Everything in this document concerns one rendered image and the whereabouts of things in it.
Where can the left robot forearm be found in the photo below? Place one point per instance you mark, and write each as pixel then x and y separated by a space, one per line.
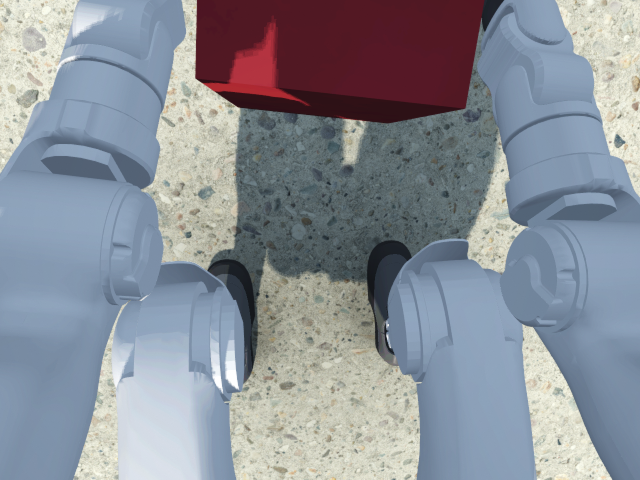
pixel 103 112

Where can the robot right shin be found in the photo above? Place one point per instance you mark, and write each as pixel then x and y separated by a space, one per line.
pixel 456 249

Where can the carton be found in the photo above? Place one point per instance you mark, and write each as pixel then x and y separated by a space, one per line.
pixel 370 60

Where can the left robot upper arm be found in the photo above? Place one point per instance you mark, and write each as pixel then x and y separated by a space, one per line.
pixel 73 250

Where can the right robot upper arm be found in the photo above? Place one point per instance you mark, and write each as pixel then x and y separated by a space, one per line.
pixel 577 283

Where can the right robot hand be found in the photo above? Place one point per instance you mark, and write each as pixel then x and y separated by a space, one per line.
pixel 489 9

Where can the right robot forearm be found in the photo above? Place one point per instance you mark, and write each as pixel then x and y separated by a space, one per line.
pixel 551 130

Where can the right robot thigh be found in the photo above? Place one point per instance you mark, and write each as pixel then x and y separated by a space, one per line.
pixel 473 406

